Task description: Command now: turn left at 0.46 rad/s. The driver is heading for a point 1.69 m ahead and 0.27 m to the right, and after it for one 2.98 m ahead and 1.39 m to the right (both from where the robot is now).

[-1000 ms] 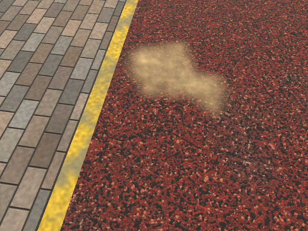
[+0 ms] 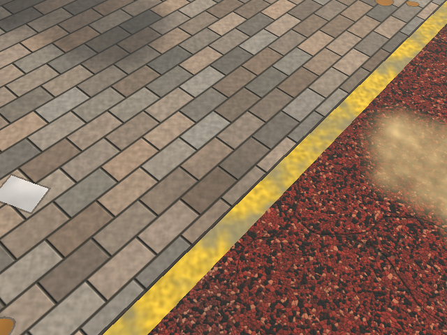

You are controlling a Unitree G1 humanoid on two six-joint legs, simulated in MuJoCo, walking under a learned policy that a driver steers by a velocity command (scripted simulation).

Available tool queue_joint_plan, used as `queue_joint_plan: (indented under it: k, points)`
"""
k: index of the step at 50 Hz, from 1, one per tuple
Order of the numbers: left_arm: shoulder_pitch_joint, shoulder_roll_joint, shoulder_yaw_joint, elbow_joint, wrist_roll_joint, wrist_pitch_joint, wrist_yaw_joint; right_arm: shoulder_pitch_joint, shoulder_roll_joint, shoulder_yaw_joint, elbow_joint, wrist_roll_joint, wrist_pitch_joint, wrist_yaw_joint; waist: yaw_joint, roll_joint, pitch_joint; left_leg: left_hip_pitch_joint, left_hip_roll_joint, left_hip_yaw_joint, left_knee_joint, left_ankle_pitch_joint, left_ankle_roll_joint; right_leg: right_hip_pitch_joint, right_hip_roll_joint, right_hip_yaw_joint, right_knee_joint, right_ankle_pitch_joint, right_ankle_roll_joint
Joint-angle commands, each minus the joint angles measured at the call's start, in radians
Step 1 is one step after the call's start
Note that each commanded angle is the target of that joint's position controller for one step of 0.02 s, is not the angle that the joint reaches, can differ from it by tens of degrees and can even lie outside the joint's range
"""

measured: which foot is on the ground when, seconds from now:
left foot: down 0.00-0.76, up 0.78-1.00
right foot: up 0.00-0.20, down 0.22-0.48, up 0.50-0.74, down 0.76-1.00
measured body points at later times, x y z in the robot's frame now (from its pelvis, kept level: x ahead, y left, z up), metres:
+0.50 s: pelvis +0.00 -0.02 -0.02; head +0.03 -0.02 +0.43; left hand +0.19 +0.25 -0.11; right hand +0.12 -0.31 -0.11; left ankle +0.02 +0.09 -0.74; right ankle +0.01 -0.15 -0.74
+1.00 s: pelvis -0.01 -0.08 +0.00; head +0.00 -0.12 +0.44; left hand +0.23 +0.10 -0.08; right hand +0.01 -0.39 -0.13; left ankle +0.03 +0.07 -0.69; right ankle -0.03 -0.16 -0.74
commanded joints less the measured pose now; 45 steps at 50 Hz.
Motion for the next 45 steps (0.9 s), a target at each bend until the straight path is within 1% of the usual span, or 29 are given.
queue_joint_plan:
  k: [1, 3, 7, 10, 11, 12, 13, 14, 16, 20, 22, 23, 25, 26, 27, 28, 29, 32, 34, 36, 37, 38, 39, 40, 41, 42, 43, 44, 45]
  points:
    - [-0.009, 0.057, 0.009, -0.061, -0.004, -0.012, -0.001, -0.023, -0.151, -0.039, -0.065, -0.001, -0.012, -0.017, -0.002, 0.168, -0.158, 0.200, 0.231, -0.231, -0.102, 0.331, 0.169, -0.038, -0.011, 0.025, -0.105, 0.046, 0.012]
    - [-0.021, 0.049, 0.003, -0.063, -0.004, -0.012, -0.007, -0.023, -0.154, -0.038, -0.059, -0.006, -0.009, -0.018, -0.014, 0.180, -0.152, 0.175, 0.230, -0.244, -0.102, 0.264, 0.170, 0.017, -0.016, 0.024, -0.189, 0.045, 0.013]
    - [-0.002, 0.032, -0.011, -0.049, -0.008, -0.013, -0.024, -0.045, -0.093, -0.007, -0.034, -0.024, -0.013, -0.004, -0.024, 0.185, -0.135, 0.082, 0.226, -0.224, -0.107, 0.164, 0.170, 0.199, -0.044, 0.001, -0.363, 0.033, -0.003]
    - [0.032, 0.018, -0.020, -0.035, -0.008, -0.022, -0.037, -0.058, -0.073, 0.009, 0.000, -0.023, -0.023, 0.010, 0.013, 0.155, -0.094, 0.023, 0.198, -0.198, -0.091, 0.071, 0.129, 0.356, -0.024, -0.027, -0.630, 0.189, -0.035]
    - [0.024, 0.042, -0.019, -0.042, 0.003, -0.025, -0.037, -0.022, -0.075, 0.009, 0.017, -0.025, -0.031, 0.010, 0.007, 0.124, -0.086, 0.017, 0.171, -0.185, -0.079, 0.041, 0.087, 0.393, -0.039, 0.004, -0.681, 0.291, -0.051]
    - [0.021, 0.102, -0.011, -0.062, 0.009, -0.027, -0.032, -0.002, -0.091, 0.004, 0.019, -0.035, -0.038, 0.007, -0.018, 0.059, -0.090, 0.013, 0.123, -0.145, -0.016, -0.019, 0.040, 0.404, -0.110, 0.088, -0.663, 0.483, -0.079]
    - [0.007, 0.167, 0.006, -0.061, -0.002, -0.026, -0.031, 0.044, -0.101, -0.004, 0.020, -0.041, -0.045, 0.006, -0.071, -0.069, -0.093, 0.005, 0.042, -0.058, 0.017, -0.071, 0.001, 0.381, -0.140, 0.130, -0.626, 0.526, -0.132]
    - [0.000, 0.150, 0.009, -0.062, -0.013, -0.026, -0.035, 0.001, -0.099, -0.005, 0.016, -0.042, -0.044, -0.004, -0.042, -0.127, -0.088, 0.050, 0.006, 0.012, 0.061, -0.066, -0.039, 0.298, -0.149, 0.183, -0.673, 0.394, -0.177]
    - [-0.008, 0.108, -0.003, -0.068, -0.008, -0.029, -0.036, -0.052, -0.091, -0.013, 0.004, -0.029, -0.033, -0.020, -0.028, -0.148, -0.076, 0.072, 0.008, 0.045, 0.110, -0.051, -0.050, 0.251, -0.162, 0.247, -0.708, 0.328, -0.189]
    - [0.012, 0.119, 0.004, -0.095, -0.016, -0.023, -0.023, -0.031, -0.064, -0.027, -0.008, -0.021, -0.020, -0.016, -0.017, -0.119, -0.087, 0.075, 0.015, 0.055, 0.110, -0.049, -0.025, 0.229, -0.136, 0.281, -0.661, 0.303, -0.189]
    - [0.004, 0.109, 0.004, -0.120, -0.020, -0.012, -0.018, -0.009, -0.072, -0.039, -0.006, -0.019, -0.023, -0.010, -0.016, -0.041, -0.091, 0.106, 0.057, 0.027, 0.058, -0.030, 0.000, 0.176, -0.084, 0.239, -0.589, 0.262, -0.159]
    - [0.002, 0.095, 0.002, -0.133, -0.022, -0.008, -0.017, 0.005, -0.089, -0.047, -0.004, -0.019, -0.023, -0.008, -0.012, 0.035, -0.090, 0.129, 0.108, -0.026, 0.004, -0.016, 0.030, 0.130, -0.038, 0.184, -0.516, 0.218, -0.129]
    - [0.028, 0.070, -0.002, -0.148, -0.020, 0.000, -0.021, 0.019, -0.136, -0.058, -0.005, -0.024, -0.026, -0.008, -0.003, 0.237, -0.094, 0.178, 0.354, -0.262, -0.121, 0.149, 0.181, 0.014, 0.042, 0.033, -0.264, -0.043, -0.067]
    - [0.016, 0.098, 0.009, -0.153, -0.016, 0.004, -0.024, 0.021, -0.124, -0.052, -0.018, -0.029, -0.035, -0.013, -0.022, 0.233, -0.101, 0.181, 0.455, -0.332, -0.136, 0.294, 0.259, -0.040, 0.007, 0.030, -0.046, -0.233, -0.048]
    - [0.020, 0.116, 0.022, -0.150, -0.023, 0.010, -0.028, 0.011, -0.118, -0.046, -0.025, -0.029, -0.042, -0.019, -0.014, 0.152, -0.098, 0.173, 0.471, -0.313, -0.129, 0.370, 0.279, -0.066, -0.010, 0.053, 0.093, -0.253, -0.037]
    - [0.035, 0.098, 0.020, -0.142, -0.029, 0.019, -0.030, -0.030, -0.120, -0.046, -0.028, -0.020, -0.046, -0.022, 0.010, 0.105, -0.087, 0.166, 0.432, -0.228, -0.121, 0.357, 0.242, -0.072, -0.038, 0.061, 0.097, -0.208, -0.031]
    - [0.032, 0.072, 0.011, -0.142, -0.030, 0.026, -0.032, -0.055, -0.132, -0.051, -0.025, -0.012, -0.046, -0.023, 0.014, 0.110, -0.071, 0.162, 0.387, -0.150, -0.123, 0.339, 0.204, -0.071, -0.056, 0.045, 0.039, -0.148, -0.027]
    - [-0.003, 0.028, -0.011, -0.164, -0.028, 0.030, -0.050, -0.058, -0.153, -0.059, -0.014, -0.011, -0.025, -0.027, -0.014, 0.166, -0.093, 0.146, 0.305, 0.023, -0.102, 0.363, 0.161, 0.053, -0.052, -0.045, -0.152, -0.074, -0.019]
    - [-0.007, 0.042, -0.008, -0.179, -0.033, 0.030, -0.063, -0.037, -0.170, -0.066, -0.004, -0.003, -0.016, -0.024, -0.027, 0.198, -0.126, 0.169, 0.319, 0.055, -0.075, 0.384, 0.154, 0.125, -0.036, -0.081, -0.281, -0.049, -0.028]
    - [0.040, 0.058, 0.003, -0.173, -0.032, 0.034, -0.070, -0.035, -0.179, -0.068, 0.004, 0.017, -0.014, -0.020, -0.002, 0.192, -0.147, 0.170, 0.332, 0.078, -0.018, 0.342, 0.124, 0.216, -0.006, -0.124, -0.453, 0.065, -0.055]
    - [0.082, 0.064, 0.011, -0.158, -0.027, 0.037, -0.067, -0.032, -0.168, -0.065, 0.010, 0.027, -0.015, -0.017, 0.018, 0.178, -0.152, 0.135, 0.316, 0.109, 0.037, 0.273, 0.086, 0.298, 0.023, -0.142, -0.562, 0.147, -0.081]
    - [0.119, 0.102, 0.027, -0.152, -0.021, 0.037, -0.056, 0.024, -0.130, -0.057, 0.033, 0.021, -0.020, -0.012, 0.020, 0.090, -0.147, 0.037, 0.271, 0.174, 0.157, 0.136, 0.014, 0.418, 0.017, -0.077, -0.659, 0.274, -0.117]
    - [0.141, 0.219, 0.052, -0.177, -0.019, 0.031, -0.037, 0.029, -0.061, -0.033, 0.008, -0.031, -0.020, -0.006, 0.001, -0.203, -0.136, -0.255, 0.153, 0.256, 0.468, -0.313, -0.095, 0.585, -0.240, 0.297, -0.715, 0.633, -0.218]
    - [0.133, 0.248, 0.045, -0.201, 0.024, 0.007, -0.046, -0.069, -0.079, -0.032, -0.037, -0.033, -0.023, -0.016, 0.050, -0.250, -0.179, -0.378, 0.053, 0.104, 0.678, -0.515, -0.129, 0.505, -0.422, 0.514, -0.734, 0.754, -0.432]
    - [0.129, 0.195, 0.029, -0.194, 0.033, -0.015, -0.054, -0.099, -0.124, -0.044, -0.030, -0.008, -0.019, -0.021, 0.071, -0.138, -0.180, -0.378, 0.078, 0.037, 0.765, -0.471, -0.128, 0.483, -0.383, 0.438, -0.749, 0.687, -0.442]
    - [0.087, 0.159, 0.016, -0.180, 0.024, -0.027, -0.053, -0.086, -0.129, -0.047, -0.015, 0.002, -0.014, -0.025, 0.036, -0.109, -0.139, -0.375, 0.095, 0.026, 0.760, -0.385, -0.119, 0.449, -0.319, 0.342, -0.740, 0.613, -0.381]
    - [0.037, 0.119, 0.004, -0.177, 0.009, -0.027, -0.046, -0.054, -0.125, -0.049, 0.019, -0.004, -0.010, -0.031, 0.010, -0.059, -0.138, -0.359, 0.111, 0.020, 0.725, -0.310, -0.121, 0.446, -0.266, 0.275, -0.734, 0.543, -0.326]
    - [-0.002, 0.079, -0.013, -0.173, -0.001, -0.027, -0.041, -0.033, -0.122, -0.049, 0.037, -0.010, -0.004, -0.032, -0.008, -0.069, -0.137, -0.315, 0.115, 0.024, 0.700, -0.243, -0.131, 0.419, -0.239, 0.220, -0.730, 0.587, -0.302]
    - [-0.016, 0.041, -0.031, -0.166, 0.004, -0.029, -0.036, -0.002, -0.105, -0.045, 0.058, -0.008, -0.001, -0.027, -0.026, -0.077, -0.155, -0.238, 0.113, 0.029, 0.687, -0.187, -0.140, 0.387, -0.213, 0.166, -0.732, 0.632, -0.292]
